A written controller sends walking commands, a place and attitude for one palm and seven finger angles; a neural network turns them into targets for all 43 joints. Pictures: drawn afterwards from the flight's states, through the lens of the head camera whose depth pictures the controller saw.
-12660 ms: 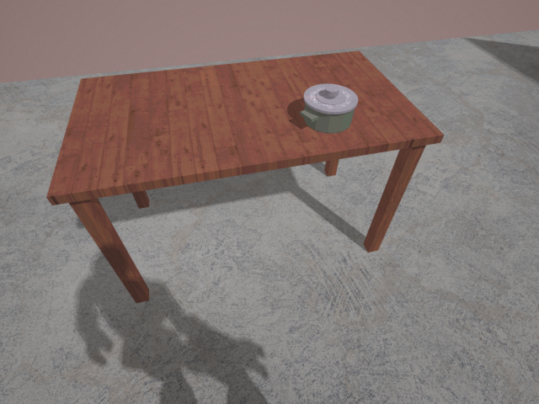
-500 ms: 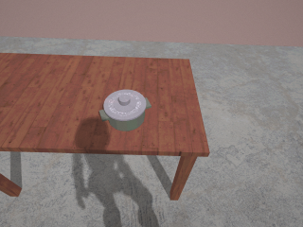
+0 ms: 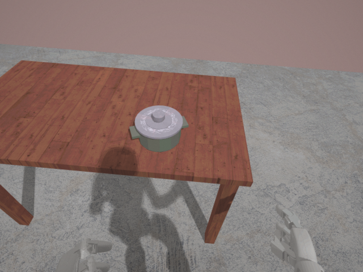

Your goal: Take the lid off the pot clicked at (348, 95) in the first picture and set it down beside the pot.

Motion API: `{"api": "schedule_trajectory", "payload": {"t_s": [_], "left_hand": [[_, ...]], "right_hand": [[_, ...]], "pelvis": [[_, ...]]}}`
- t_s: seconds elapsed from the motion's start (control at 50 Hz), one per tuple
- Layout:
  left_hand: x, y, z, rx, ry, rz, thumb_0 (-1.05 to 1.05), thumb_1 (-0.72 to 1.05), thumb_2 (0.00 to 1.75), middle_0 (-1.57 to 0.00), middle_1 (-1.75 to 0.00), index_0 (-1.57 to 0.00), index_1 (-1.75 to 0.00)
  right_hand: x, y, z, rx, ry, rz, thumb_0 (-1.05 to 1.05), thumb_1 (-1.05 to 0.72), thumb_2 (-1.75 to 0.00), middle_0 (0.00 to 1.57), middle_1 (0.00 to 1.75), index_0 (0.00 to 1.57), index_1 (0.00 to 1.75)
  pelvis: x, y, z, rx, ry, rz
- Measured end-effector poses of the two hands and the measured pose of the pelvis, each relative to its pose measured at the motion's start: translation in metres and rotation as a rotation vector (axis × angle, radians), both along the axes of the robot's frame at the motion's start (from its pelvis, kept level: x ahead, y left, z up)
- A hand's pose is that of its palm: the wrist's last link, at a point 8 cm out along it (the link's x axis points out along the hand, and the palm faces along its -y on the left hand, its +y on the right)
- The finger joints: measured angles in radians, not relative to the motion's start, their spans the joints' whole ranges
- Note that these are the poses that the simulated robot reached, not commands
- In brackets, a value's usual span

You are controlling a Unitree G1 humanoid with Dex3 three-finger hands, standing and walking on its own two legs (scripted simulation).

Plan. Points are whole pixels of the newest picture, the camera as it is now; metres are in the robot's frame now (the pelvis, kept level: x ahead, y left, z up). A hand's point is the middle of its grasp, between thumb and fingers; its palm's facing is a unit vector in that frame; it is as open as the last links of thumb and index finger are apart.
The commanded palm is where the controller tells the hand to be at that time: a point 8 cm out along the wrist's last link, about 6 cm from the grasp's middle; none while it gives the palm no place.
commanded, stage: lift the closed hand beside the body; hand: left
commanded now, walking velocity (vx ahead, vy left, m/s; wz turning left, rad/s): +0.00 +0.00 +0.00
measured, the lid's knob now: (158, 116) +0.59 +0.13 -0.01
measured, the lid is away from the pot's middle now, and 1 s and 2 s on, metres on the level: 0.00 0.00 0.00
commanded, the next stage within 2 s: raise the hand higher, near the body in 0.20 s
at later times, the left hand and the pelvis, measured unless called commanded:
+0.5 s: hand (81, 260) +0.15 +0.22 -0.03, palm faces +0.21 -0.91 -0.35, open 3.1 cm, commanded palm +0.10 +0.26 +0.00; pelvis +0.02 +0.00 +0.00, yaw +0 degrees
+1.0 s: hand (68, 223) +0.18 +0.23 +0.07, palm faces +0.30 -0.87 -0.38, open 3.1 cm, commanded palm +0.14 +0.27 +0.09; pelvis +0.03 +0.01 +0.01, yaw +0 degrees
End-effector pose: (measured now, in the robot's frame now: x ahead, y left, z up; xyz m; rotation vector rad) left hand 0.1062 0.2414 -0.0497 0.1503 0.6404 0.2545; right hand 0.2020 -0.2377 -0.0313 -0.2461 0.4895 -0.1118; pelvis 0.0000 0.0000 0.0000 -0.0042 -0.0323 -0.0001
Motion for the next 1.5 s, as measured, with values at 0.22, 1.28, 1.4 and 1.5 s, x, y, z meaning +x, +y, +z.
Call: {"api": "schedule_trajectory", "payload": {"t_s": [0.22, 1.28, 1.4, 1.5], "left_hand": [[-0.014, 0.014, 0.006, 0.061, 0.038, 0.057, 0.01, 0.90, 0.90, -1.16, -1.36, -1.17, -1.36], [0.063, 0.027, 0.182, 0.718, -0.390, -0.212, 0.01, 0.88, 0.89, -1.28, -1.49, -1.29, -1.50], [0.071, 0.021, 0.177, 1.131, -0.154, -0.476, 0.01, 0.80, 0.90, -1.22, -1.42, -1.23, -1.42], [0.081, 0.032, 0.176, 1.239, -0.022, -0.559, 0.01, 0.67, 0.95, -1.18, -1.26, -1.19, -1.26]], "right_hand": [[-0.007, 0.025, -0.028, 0.047, 0.106, 0.048, 0.01, -0.90, -0.90, 0.20, 0.30, 0.20, 0.30], [-0.001, 0.030, -0.047, 0.087, 0.200, 0.068, 0.02, -0.90, -0.90, 0.20, 0.30, 0.20, 0.30], [0.000, 0.017, -0.058, 0.090, 0.280, 0.048, 0.02, -0.90, -0.90, 0.20, 0.30, 0.20, 0.30], [0.007, 0.011, -0.061, 0.114, 0.287, 0.022, 0.02, -0.90, -0.90, 0.20, 0.30, 0.20, 0.30]], "pelvis": [[0.002, -0.005, -0.001, -0.004, 0.024, 0.017], [0.023, 0.003, 0.004, 0.002, 0.006, -0.010], [0.015, 0.002, 0.003, 0.007, 0.041, -0.037], [0.016, 0.000, 0.004, 0.006, 0.037, -0.020]]}}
